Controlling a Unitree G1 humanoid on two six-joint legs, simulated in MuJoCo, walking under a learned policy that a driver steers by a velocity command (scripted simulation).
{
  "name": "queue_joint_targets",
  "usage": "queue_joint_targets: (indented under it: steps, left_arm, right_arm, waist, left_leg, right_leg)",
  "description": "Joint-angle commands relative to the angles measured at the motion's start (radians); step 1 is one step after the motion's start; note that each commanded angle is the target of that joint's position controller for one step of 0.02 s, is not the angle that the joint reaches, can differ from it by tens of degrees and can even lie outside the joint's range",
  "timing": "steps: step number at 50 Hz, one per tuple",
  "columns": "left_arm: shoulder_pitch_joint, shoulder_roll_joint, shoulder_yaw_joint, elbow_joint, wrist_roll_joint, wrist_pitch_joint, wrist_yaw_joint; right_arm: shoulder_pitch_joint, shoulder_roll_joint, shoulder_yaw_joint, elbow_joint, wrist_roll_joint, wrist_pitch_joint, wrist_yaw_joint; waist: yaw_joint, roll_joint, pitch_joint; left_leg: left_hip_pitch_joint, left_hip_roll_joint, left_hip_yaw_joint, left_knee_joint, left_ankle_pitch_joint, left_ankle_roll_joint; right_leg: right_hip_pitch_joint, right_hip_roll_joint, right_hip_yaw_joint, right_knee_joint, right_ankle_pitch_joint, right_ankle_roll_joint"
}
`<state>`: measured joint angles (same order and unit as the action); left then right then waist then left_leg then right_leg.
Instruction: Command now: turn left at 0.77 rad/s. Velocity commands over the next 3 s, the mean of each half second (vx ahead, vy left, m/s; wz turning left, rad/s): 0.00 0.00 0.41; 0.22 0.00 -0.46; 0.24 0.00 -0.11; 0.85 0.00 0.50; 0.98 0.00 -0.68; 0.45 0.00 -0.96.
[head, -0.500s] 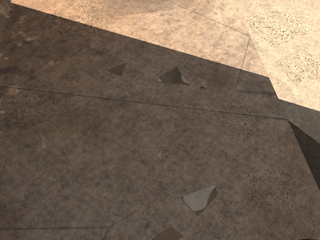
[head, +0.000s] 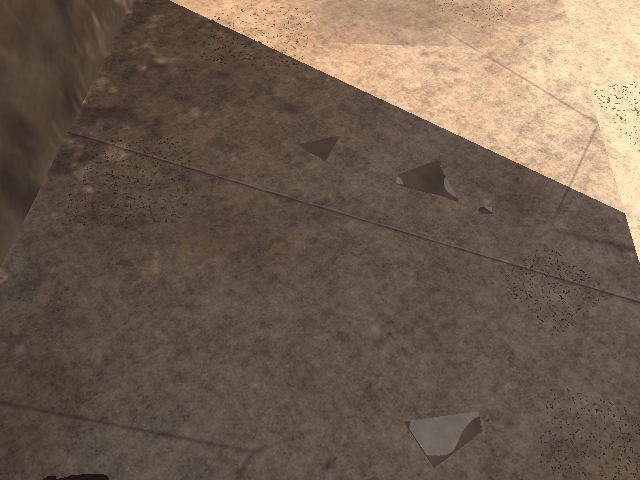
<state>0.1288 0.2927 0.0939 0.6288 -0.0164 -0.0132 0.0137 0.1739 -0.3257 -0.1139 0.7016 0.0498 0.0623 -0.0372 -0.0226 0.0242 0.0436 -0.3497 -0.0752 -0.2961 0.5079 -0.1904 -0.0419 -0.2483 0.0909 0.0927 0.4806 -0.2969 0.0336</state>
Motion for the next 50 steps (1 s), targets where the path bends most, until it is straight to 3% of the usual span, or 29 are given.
queue_joint_targets:
  steps: [1,2,3,5,7,11,17,20,21,22,23,24,26,28,29,30,31,32,33,35,37,39,41,44,46,47,48,49,50]
  left_arm:
    - [0.076,0.196,0.053,-0.045,0.032,0.007,0.009]
    - [0.035,0.183,0.048,-0.068,0.082,-0.002,0.002]
    - [-0.035,0.134,0.032,-0.089,0.077,-0.01,0.006]
    - [-0.073,0.09,0.015,-0.089,0.044,-0.016,0.017]
    - [-0.028,0.09,0.007,-0.071,0.034,-0.016,0.024]
    - [0.077,0.115,0.013,-0.031,0.033,-0.005,0.022]
    - [0.052,0.152,0.019,0.0,0.012,0.004,0.0]
    - [0.06,0.143,0.011,0.028,-0.007,0.009,-0.002]
    - [0.092,0.124,0.003,0.048,-0.013,0.006,-0.001]
    - [0.129,0.096,-0.01,0.056,0.008,-0.007,-0.004]
    - [0.154,0.047,-0.031,0.041,0.055,-0.024,-0.015]
    - [0.121,0.036,-0.037,0.041,0.054,-0.022,-0.011]
    - [0.066,0.071,-0.032,0.04,0.042,-0.012,-0.007]
    - [0.092,0.095,-0.03,0.057,0.039,0.002,-0.007]
    - [0.1,0.101,-0.03,0.069,0.026,0.005,-0.009]
    - [0.095,0.097,-0.029,0.072,0.002,0.007,-0.011]
    - [0.059,0.094,-0.028,0.056,-0.016,0.006,-0.01]
    - [-0.02,0.11,-0.023,0.016,-0.031,0.001,-0.01]
    - [-0.052,0.111,-0.016,-0.008,-0.044,-0.006,-0.01]
    - [0.014,0.096,-0.01,0.009,-0.034,-0.024,-0.014]
    - [0.029,0.097,-0.003,0.016,-0.015,-0.023,-0.02]
    - [0.037,0.063,-0.015,0.002,-0.009,-0.009,-0.034]
    - [0.034,0.045,-0.025,-0.025,-0.003,0.005,-0.052]
    - [0.068,0.088,-0.008,-0.048,-0.009,0.03,-0.067]
    - [0.166,0.136,0.024,-0.037,-0.003,0.044,-0.058]
    - [0.3,0.199,0.06,-0.003,0.002,0.048,-0.038]
    - [0.342,0.326,0.087,-0.008,-0.009,0.05,-0.014]
    - [0.272,0.366,0.07,-0.095,0.025,0.021,-0.025]
    - [0.27,0.336,0.06,-0.124,0.019,-0.005,-0.051]
  right_arm:
    - [0.003,-0.031,-0.008,-0.101,-0.01,-0.008,0.0]
    - [0.012,-0.121,-0.035,-0.104,-0.026,-0.026,0.002]
    - [0.025,-0.183,-0.055,-0.085,-0.024,-0.026,0.006]
    - [0.055,-0.156,-0.052,-0.039,-0.031,-0.014,-0.002]
    - [0.037,-0.113,-0.034,-0.051,-0.03,-0.013,0.001]
    - [-0.054,-0.074,-0.005,-0.099,-0.03,-0.023,0.002]
    - [-0.076,-0.046,0.024,-0.113,-0.038,-0.02,0.013]
    - [-0.03,-0.037,0.026,-0.091,-0.036,-0.022,0.021]
    - [-0.012,-0.048,0.025,-0.083,-0.04,-0.025,0.023]
    - [0.008,-0.098,0.018,-0.087,-0.045,-0.025,0.015]
    - [0.018,-0.164,0.011,-0.097,-0.061,-0.019,0.004]
    - [-0.038,-0.078,0.033,-0.089,-0.065,-0.024,0.012]
    - [-0.104,-0.031,0.045,-0.086,-0.066,-0.042,0.026]
    - [-0.104,-0.027,0.049,-0.073,-0.064,-0.054,0.032]
    - [-0.064,-0.047,0.042,-0.063,-0.065,-0.054,0.029]
    - [-0.002,-0.1,0.022,-0.048,-0.056,-0.052,0.026]
    - [0.067,-0.145,0.006,-0.031,-0.046,-0.055,0.022]
    - [0.134,-0.182,-0.008,-0.015,-0.039,-0.07,0.017]
    - [0.164,-0.167,-0.006,0.001,-0.042,-0.097,0.012]
    - [0.118,-0.087,0.013,-0.003,-0.032,-0.142,0.009]
    - [0.029,-0.056,0.019,-0.021,-0.049,-0.146,0.005]
    - [-0.046,-0.073,0.012,-0.038,-0.066,-0.138,0.006]
    - [-0.061,-0.116,-0.006,-0.039,-0.052,-0.128,0.006]
    - [-0.041,-0.153,-0.022,-0.031,-0.024,-0.111,0.015]
    - [-0.047,-0.144,-0.023,-0.03,0.0,-0.106,0.026]
    - [-0.017,-0.098,-0.011,-0.027,-0.004,-0.106,0.035]
    - [-0.001,-0.003,0.021,-0.061,-0.058,-0.105,0.039]
    - [0.077,0.0,0.034,-0.086,-0.079,-0.107,0.037]
    - [0.042,-0.095,0.016,-0.085,-0.049,-0.115,0.035]
  waist:
    - [-0.002,-0.234,-0.166]
    - [-0.006,-0.246,-0.114]
    - [-0.034,-0.162,-0.072]
    - [-0.034,-0.095,-0.048]
    - [-0.004,-0.117,-0.04]
    - [0.054,-0.138,-0.074]
    - [0.056,-0.193,-0.096]
    - [0.026,-0.187,-0.102]
    - [0.015,-0.161,-0.101]
    - [0.029,-0.085,-0.155]
    - [0.069,0.126,-0.21]
    - [0.054,0.17,-0.205]
    - [0.052,0.125,-0.152]
    - [0.051,0.095,-0.11]
    - [0.032,0.083,-0.114]
    - [-0.006,0.109,-0.086]
    - [-0.047,0.157,-0.025]
    - [-0.097,0.2,0.063]
    - [-0.096,0.176,0.118]
    - [-0.043,0.111,0.082]
    - [-0.012,0.075,0.054]
    - [0.012,0.075,0.035]
    - [0.014,0.076,0.016]
    - [0.018,0.071,-0.016]
    - [0.082,0.03,-0.075]
    - [0.14,-0.055,-0.147]
    - [0.116,-0.367,-0.122]
    - [0.039,-0.401,-0.311]
    - [0.087,-0.223,-0.355]
  left_leg:
    - [-0.248,-0.067,0.031,0.253,-0.373,0.041]
    - [-0.297,0.007,0.052,0.456,-0.424,0.005]
    - [-0.278,0.054,0.087,0.573,-0.355,-0.011]
    - [-0.278,0.058,0.112,0.665,-0.224,-0.031]
    - [-0.289,0.051,0.149,0.73,-0.191,-0.055]
    - [-0.311,0.06,0.158,0.569,-0.201,-0.084]
    - [-0.053,0.091,0.269,0.236,-0.223,-0.067]
    - [0.087,0.066,0.311,-0.057,-0.049,-0.017]
    - [0.186,0.072,0.295,-0.207,0.104,0.017]
    - [0.349,0.158,0.192,-0.187,0.321,0.051]
    - [0.473,0.327,0.032,-0.08,0.663,0.143]
    - [0.342,0.366,0.009,-0.091,0.56,0.256]
    - [0.282,0.264,0.07,-0.111,0.323,0.2]
    - [0.229,0.206,0.13,-0.112,0.2,0.132]
    - [0.25,0.172,0.161,-0.124,-0.005,0.117]
    - [0.271,0.197,0.121,-0.171,-0.334,0.141]
    - [0.278,0.3,-0.007,-0.265,-0.62,0.197]
    - [0.264,0.418,-0.167,-0.357,-0.73,0.261]
    - [0.294,0.481,-0.254,-0.391,-0.722,0.29]
    - [0.396,0.464,-0.151,-0.381,-0.572,0.255]
    - [0.369,0.411,0.051,-0.389,-0.262,0.22]
    - [0.267,0.351,0.257,-0.36,0.019,0.195]
    - [0.17,0.322,0.381,-0.319,0.112,0.176]
    - [0.166,0.358,0.425,-0.201,0.168,0.159]
    - [0.159,0.336,0.481,0.024,0.347,0.107]
    - [0.097,0.28,0.511,0.273,0.348,0.058]
    - [-0.169,0.157,0.519,0.637,-0.342,-0.029]
    - [-0.327,0.027,0.271,0.89,-0.582,-0.049]
    - [-0.363,0.036,0.164,0.955,-0.512,-0.044]
  right_leg:
    - [0.295,-0.37,0.36,-0.221,0.188,-0.159]
    - [0.147,-0.51,0.461,-0.239,0.254,-0.255]
    - [0.096,-0.473,0.355,-0.231,0.26,-0.257]
    - [0.091,-0.334,0.186,-0.198,0.214,-0.199]
    - [0.099,-0.311,0.103,-0.178,0.422,-0.227]
    - [0.251,-0.337,0.081,-0.152,0.558,-0.28]
    - [0.181,-0.336,0.021,-0.132,0.587,-0.279]
    - [0.168,-0.323,0.015,-0.066,0.584,-0.246]
    - [0.127,-0.304,0.002,-0.046,0.534,-0.198]
    - [0.042,-0.268,-0.03,-0.007,0.407,-0.124]
    - [-0.092,-0.184,-0.107,0.089,0.057,-0.047]
    - [-0.055,-0.161,-0.098,0.057,-0.132,0.002]
    - [-0.017,-0.159,-0.098,0.01,0.02,0.017]
    - [0.028,-0.175,-0.083,-0.043,0.162,0.013]
    - [0.008,-0.135,-0.126,0.001,0.051,-0.002]
    - [-0.086,-0.085,-0.176,0.1,-0.108,-0.02]
    - [-0.23,-0.075,-0.19,0.222,-0.191,-0.034]
    - [-0.393,-0.125,-0.121,0.409,-0.265,-0.055]
    - [-0.552,-0.167,-0.035,0.561,-0.272,-0.075]
    - [-0.666,-0.208,0.033,0.638,-0.144,-0.085]
    - [-0.594,-0.231,-0.003,0.598,-0.063,-0.047]
    - [-0.45,-0.242,-0.062,0.508,0.02,-0.001]
    - [-0.294,-0.239,-0.102,0.382,0.081,0.013]
    - [-0.195,-0.196,-0.164,0.299,0.097,-0.01]
    - [-0.037,-0.115,-0.223,0.203,0.128,-0.069]
    - [0.148,-0.047,-0.215,0.144,0.19,-0.118]
    - [0.275,-0.226,0.119,0.033,0.537,-0.211]
    - [0.369,-0.433,0.671,-0.105,0.405,-0.415]
    - [0.386,-0.449,0.677,-0.155,0.462,-0.446]
